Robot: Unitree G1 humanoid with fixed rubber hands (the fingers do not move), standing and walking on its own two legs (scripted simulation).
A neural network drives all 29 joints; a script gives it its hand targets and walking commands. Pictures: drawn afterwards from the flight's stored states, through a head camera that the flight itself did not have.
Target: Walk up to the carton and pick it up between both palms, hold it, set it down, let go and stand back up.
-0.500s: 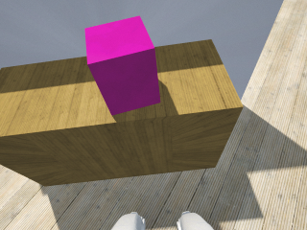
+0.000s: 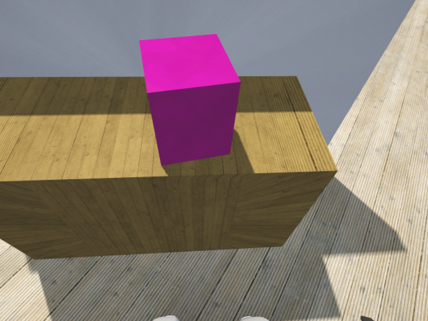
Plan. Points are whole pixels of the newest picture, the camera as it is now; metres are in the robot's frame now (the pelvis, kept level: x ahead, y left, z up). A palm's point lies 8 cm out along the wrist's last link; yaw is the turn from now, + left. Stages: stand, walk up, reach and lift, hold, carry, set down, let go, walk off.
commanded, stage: walk up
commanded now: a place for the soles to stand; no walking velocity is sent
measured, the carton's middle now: (188, 101) +0.65 +0.07 +0.00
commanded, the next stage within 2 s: none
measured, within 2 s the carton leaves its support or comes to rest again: neither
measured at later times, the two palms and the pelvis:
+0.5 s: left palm out of the picture +0.05 +0.28 -0.10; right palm out of the picture +0.07 -0.32 -0.12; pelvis -0.01 -0.03 +0.01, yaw +0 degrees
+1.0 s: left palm out of the picture +0.06 +0.31 -0.10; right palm out of the picture +0.09 -0.32 -0.11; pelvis +0.00 +0.01 +0.01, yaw +0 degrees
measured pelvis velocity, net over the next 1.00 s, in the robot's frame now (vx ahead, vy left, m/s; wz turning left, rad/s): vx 0.00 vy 0.01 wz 0.00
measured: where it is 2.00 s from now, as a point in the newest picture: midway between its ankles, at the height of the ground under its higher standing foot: (199, 302)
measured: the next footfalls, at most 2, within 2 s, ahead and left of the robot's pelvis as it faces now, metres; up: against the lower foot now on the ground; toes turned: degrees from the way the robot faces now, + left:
right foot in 1.56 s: +0.27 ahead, -0.08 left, +0.00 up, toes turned +5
left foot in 1.90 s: +0.38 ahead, +0.15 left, +0.00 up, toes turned +2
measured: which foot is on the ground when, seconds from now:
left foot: down 0.00-1.00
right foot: down 0.00-1.00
